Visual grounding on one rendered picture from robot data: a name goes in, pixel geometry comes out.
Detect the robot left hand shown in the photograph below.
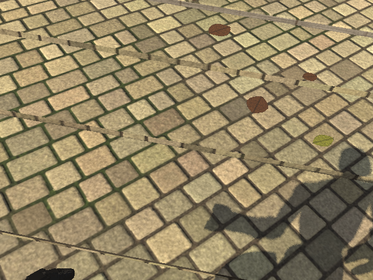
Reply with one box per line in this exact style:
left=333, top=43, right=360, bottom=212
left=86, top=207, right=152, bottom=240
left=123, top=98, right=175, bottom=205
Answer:
left=25, top=268, right=75, bottom=280

